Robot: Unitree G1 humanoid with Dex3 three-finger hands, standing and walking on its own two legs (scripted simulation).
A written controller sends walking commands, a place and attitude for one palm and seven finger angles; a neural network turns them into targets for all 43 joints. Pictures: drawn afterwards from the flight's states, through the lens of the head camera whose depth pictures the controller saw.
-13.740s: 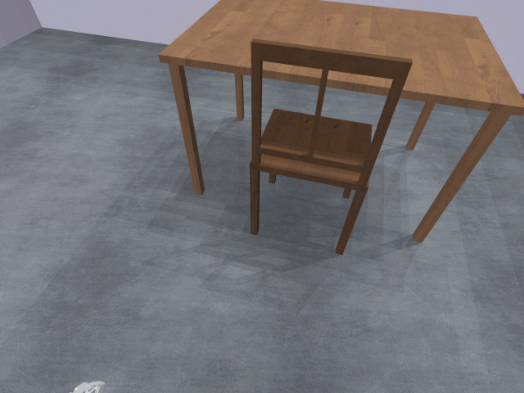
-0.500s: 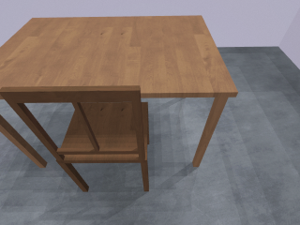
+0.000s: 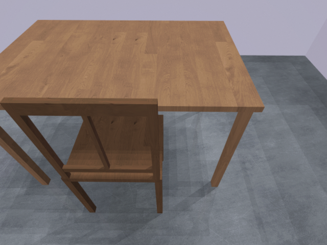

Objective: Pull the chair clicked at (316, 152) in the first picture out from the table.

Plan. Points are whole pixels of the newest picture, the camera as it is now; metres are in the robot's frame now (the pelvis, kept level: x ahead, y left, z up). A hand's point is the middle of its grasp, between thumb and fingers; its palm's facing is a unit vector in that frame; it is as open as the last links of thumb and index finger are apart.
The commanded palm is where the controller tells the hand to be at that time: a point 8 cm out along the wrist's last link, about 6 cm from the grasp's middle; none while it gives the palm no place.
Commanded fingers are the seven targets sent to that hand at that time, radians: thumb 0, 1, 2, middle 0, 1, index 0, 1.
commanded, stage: look again from close up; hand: left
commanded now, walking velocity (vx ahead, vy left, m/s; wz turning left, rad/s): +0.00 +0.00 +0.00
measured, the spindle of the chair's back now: (98, 144) +0.44 +0.26 -0.08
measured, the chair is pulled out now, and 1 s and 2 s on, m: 0.00 0.00 0.00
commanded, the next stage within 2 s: raise the hand toward the chair's back in 0.40 s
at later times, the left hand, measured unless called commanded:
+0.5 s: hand out of the picture -0.01 +0.17 -0.18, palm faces +0.04 -0.98 -0.18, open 7.3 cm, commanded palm +0.10 +0.22 -0.07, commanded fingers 0.00 0.88 0.89 -0.20 -0.30 -0.20 -0.30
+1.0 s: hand out of the picture +0.12 +0.18 -0.10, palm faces +0.15 -0.99 -0.03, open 9.9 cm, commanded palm +0.12 +0.23 -0.06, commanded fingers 0.00 0.29 0.64 -0.14 -0.20 -0.14 -0.20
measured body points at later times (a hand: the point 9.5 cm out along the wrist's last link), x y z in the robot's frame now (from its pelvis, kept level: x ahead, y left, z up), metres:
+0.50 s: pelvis +0.01 +0.01 +0.00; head +0.01 +0.00 +0.45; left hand -0.01 +0.22 -0.16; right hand -0.02 -0.19 -0.17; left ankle -0.04 +0.11 -0.74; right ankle +0.00 -0.10 -0.74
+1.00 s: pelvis -0.04 -0.01 -0.09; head +0.02 +0.02 +0.35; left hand +0.11 +0.23 -0.09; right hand +0.22 -0.24 -0.11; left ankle -0.04 +0.11 -0.74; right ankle +0.00 -0.10 -0.74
